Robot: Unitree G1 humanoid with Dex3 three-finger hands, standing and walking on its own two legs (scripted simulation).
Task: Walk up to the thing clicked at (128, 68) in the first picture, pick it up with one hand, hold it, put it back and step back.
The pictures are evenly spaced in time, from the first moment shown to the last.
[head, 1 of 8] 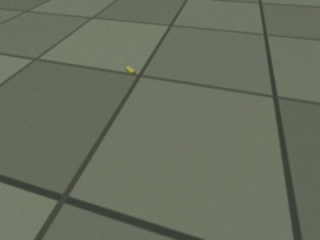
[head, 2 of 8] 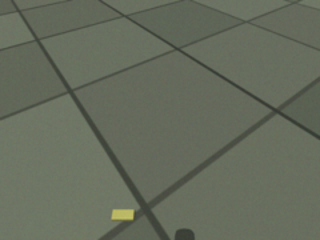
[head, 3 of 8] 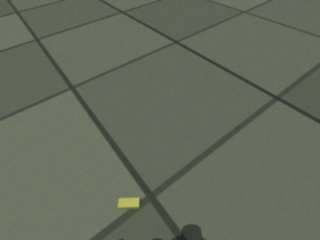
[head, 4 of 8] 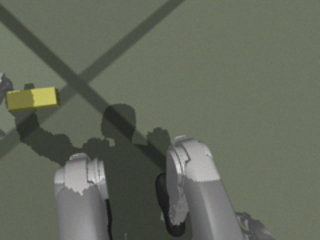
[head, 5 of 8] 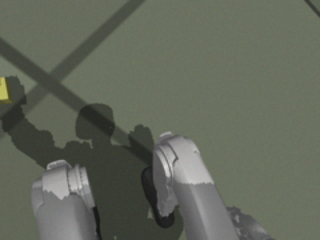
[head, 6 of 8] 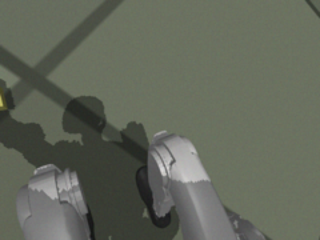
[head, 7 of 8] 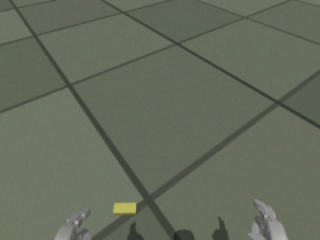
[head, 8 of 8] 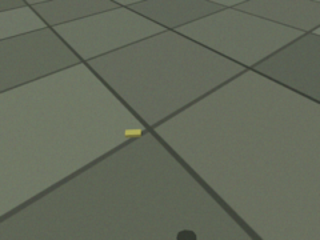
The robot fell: no
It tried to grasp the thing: yes
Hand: left
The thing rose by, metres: 0.69
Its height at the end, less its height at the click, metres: +0.00
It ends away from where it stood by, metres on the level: 0.01
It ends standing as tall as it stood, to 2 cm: yes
